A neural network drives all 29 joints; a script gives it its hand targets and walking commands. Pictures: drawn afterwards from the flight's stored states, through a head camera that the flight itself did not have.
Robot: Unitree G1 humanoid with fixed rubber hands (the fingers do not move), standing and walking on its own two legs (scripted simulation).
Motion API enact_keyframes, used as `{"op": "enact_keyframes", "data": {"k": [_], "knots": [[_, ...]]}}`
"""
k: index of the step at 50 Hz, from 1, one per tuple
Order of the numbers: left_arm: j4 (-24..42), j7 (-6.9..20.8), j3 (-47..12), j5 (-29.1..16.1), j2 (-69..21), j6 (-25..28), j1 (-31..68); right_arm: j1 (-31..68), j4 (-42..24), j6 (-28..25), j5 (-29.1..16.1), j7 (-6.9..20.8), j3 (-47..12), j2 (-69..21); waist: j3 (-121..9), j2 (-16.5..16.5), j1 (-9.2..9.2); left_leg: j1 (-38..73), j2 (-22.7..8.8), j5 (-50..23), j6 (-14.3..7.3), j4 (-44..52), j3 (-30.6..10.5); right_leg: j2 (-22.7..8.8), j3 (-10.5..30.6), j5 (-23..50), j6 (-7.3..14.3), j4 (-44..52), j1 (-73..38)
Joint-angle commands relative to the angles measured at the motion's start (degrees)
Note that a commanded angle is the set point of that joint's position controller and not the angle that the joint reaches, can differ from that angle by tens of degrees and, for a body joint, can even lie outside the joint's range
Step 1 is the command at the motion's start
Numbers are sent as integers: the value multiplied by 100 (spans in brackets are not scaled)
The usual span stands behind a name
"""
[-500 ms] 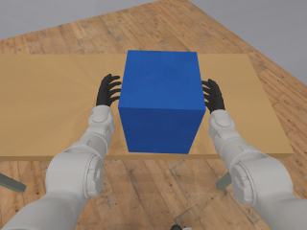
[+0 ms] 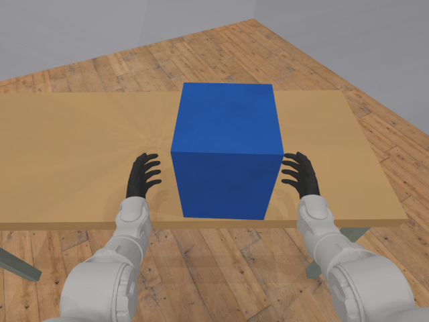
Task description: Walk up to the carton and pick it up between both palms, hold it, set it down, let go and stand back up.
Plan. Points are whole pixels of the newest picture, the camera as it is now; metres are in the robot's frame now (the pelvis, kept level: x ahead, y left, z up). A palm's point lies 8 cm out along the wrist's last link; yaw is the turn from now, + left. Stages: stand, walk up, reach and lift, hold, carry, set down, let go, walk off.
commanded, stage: set down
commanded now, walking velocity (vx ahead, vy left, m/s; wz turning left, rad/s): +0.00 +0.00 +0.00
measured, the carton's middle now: (225, 154) +0.48 -0.01 +0.00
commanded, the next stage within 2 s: none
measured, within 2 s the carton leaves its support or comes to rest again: neither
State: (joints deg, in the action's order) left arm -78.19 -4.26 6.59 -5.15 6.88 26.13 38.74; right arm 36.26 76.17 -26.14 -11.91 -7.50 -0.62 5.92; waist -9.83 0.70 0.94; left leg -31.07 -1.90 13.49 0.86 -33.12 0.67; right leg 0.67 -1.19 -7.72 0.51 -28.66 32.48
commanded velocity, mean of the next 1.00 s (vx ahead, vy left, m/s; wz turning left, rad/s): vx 0.00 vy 0.00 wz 0.00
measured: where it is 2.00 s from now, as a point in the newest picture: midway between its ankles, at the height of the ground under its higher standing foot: outside the picture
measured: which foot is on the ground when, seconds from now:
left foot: down 0.00-1.00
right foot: down 0.00-1.00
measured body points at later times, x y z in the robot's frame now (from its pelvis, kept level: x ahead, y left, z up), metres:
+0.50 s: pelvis +0.00 +0.00 +0.01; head +0.00 +0.01 +0.46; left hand +0.32 +0.19 +0.00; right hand +0.30 -0.17 +0.00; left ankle +0.02 +0.12 -0.73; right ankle +0.06 -0.11 -0.73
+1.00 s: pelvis +0.03 +0.00 +0.02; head +0.00 +0.01 +0.47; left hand +0.25 +0.21 -0.01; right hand +0.26 -0.18 +0.00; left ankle +0.02 +0.12 -0.73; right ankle +0.06 -0.11 -0.73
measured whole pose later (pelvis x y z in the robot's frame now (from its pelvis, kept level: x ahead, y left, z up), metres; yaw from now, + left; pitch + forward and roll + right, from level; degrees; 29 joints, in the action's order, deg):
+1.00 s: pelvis +0.03 +0.00 +0.02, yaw +0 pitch -5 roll -1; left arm -29.0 -2.5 1.1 -6.1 6.9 11.4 -7.2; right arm -6.2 33.7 -17.6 -6.8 -4.6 -1.3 5.2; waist 1.1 0.7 -0.9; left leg -4.5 -1.7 13.7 0.9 -23.5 0.7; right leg 0.7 -1.2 -8.5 0.5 -20.0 6.2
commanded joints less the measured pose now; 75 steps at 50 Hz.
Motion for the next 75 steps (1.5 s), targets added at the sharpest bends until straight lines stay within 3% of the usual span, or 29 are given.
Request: {"op": "enact_keyframes", "data": {"k": [1, 4, 5, 7, 10, 15, 17, 21, 22, 24, 28, 31, 32, 38, 42, 45, 47, 52, 55, 62, 63, 68, 71, 75], "knots": [[1198, 91, -679, -347, 767, 220, 1639, 1527, -1391, -138, -4, 90, -30, 570, -1973, -376, 170, 913, 223, -129, 314, 451, -71, 205, -110, -470, 92, 162, -1709], [1200, 126, -604, -317, 757, 140, 921, 759, -1489, -95, -63, 110, -222, 435, -1527, -229, 58, 1065, 275, 35, 236, 589, -20, 146, -23, -622, 74, 266, -2011], [1126, 130, -530, -281, 873, 88, 1232, 1053, -1455, -43, -29, 98, -204, 455, -1480, -183, 36, 918, 294, 271, 204, 611, 11, 123, 4, -916, 62, 270, -1999], [1116, 140, -499, -232, 808, 0, 931, 759, -1355, 21, -9, 104, -289, 447, -1156, -127, -4, 961, 291, 394, 177, 736, 15, 92, 24, -1034, 64, 285, -2161], [1351, 154, -493, -191, 807, -53, 722, 480, -1474, -2, 26, 115, -248, 349, -1082, -118, 34, 1046, 311, 370, 157, 781, 29, 76, 51, -1049, 75, 375, -2243], [2224, 232, -352, -26, 686, -20, -228, -422, -1984, -206, 178, 69, -286, 120, -1087, -56, 36, 1280, 331, -205, 151, 820, 64, 68, 74, -344, 29, 433, -2784], [2559, 215, -359, -12, 670, -21, -254, -324, -2195, -246, 254, 92, -159, 130, -1102, -193, 27, 1299, 331, -253, 180, 810, 37, 81, 58, -310, 68, 432, -2728], [3202, 236, -364, -50, 618, -70, -687, -677, -2805, -315, 388, 123, -130, 65, -937, -58, -8, 1414, 337, -174, 138, 924, 21, 87, 84, -368, 54, 519, -2859], [3426, 242, -405, -32, 615, -118, -1132, -1154, -2883, -333, 350, 130, -139, 17, -794, -134, -9, 1526, 317, -261, 154, 984, -11, 92, 83, -227, 58, 534, -2958], [3778, 203, -522, -84, 626, -138, -1180, -1111, -3254, -293, 411, 162, 26, 83, -843, -207, -33, 1591, 293, -208, 166, 1027, -35, 108, 72, -360, 110, 550, -2901], [4436, 209, -655, -91, 510, -311, -2221, -1927, -3689, -250, 455, 176, 33, 39, -493, -176, -51, 1867, 272, -339, 175, 1147, -29, 122, 77, -183, 139, 669, -3174], [4700, 266, -643, -6, 477, -535, -2631, -2323, -3889, -117, 448, 190, -23, 45, -102, -237, -117, 2024, 280, -244, 185, 1308, -15, 124, 89, -364, 173, 815, -3224], [4876, 285, -628, 31, 449, -634, -3183, -2774, -4020, -104, 462, 179, -43, 37, 58, -138, -118, 2206, 273, -403, 177, 1336, -11, 141, 90, -196, 169, 860, -3348], [5614, 272, -812, -123, 606, -918, -3552, -3188, -4730, 301, 526, 196, 106, 227, 749, -6, -94, 2285, 265, -95, 160, 1532, 87, 127, 80, -610, 198, 1110, -3263], [6174, 173, -887, -135, 609, -1057, -3989, -3713, -5193, 508, 572, 283, 164, 335, 770, -11, -163, 2467, 228, -283, 184, 1620, 89, 157, 71, -530, 259, 1176, -3296], [6342, 166, -848, -127, 723, -1201, -3977, -3800, -5383, 621, 629, 298, 232, 357, 814, 54, -110, 2424, 256, -149, 152, 1645, 134, 85, 127, -667, 239, 1234, -3225], [6422, 135, -792, -73, 713, -1303, -4097, -3926, -5556, 692, 613, 336, 192, 359, 864, 22, -211, 2417, 257, -197, 134, 1673, 162, 69, 148, -704, 245, 1248, -3197], [6522, 149, -860, -33, 661, -1514, -4358, -4229, -5685, 828, 633, 399, 182, 419, 869, 25, -189, 2568, 259, -370, 119, 1670, 177, 66, 155, -600, 231, 1275, -3165], [6507, 198, -749, 26, 722, -1626, -4592, -4416, -5836, 862, 596, 389, 144, 428, 876, 122, -266, 2581, 282, -546, 87, 1659, 199, 33, 166, -461, 211, 1295, -3173], [6616, 282, -778, 80, 684, -1793, -4928, -4750, -5864, 953, 573, 418, 155, 538, 733, 112, -225, 2882, 268, -1189, 153, 1575, 212, 98, 105, 56, 217, 1319, -3193], [6645, 293, -732, 89, 710, -1805, -4991, -4786, -5855, 929, 542, 418, 122, 567, 681, 76, -290, 2948, 287, -1400, 171, 1533, 256, 82, 121, 241, 204, 1316, -3205], [6785, 333, -718, 151, 705, -1811, -5275, -5080, -5774, 904, 538, 440, 96, 601, 609, 66, -214, 3091, 279, -1827, 237, 1461, 227, 117, 101, 720, 189, 1328, -3296], [6823, 324, -727, 216, 686, -1851, -5281, -5062, -5654, 930, 516, 495, 148, 669, 669, -42, -232, 3169, 268, -1963, 282, 1460, 221, 163, 80, 749, 221, 1343, -3249], [6537, 371, -716, 222, 709, -1927, -5273, -5017, -5556, 969, 593, 499, 198, 705, 804, 99, -201, 3081, 263, -1757, 263, 1524, 245, 146, 73, 627, 209, 1410, -3223]]}}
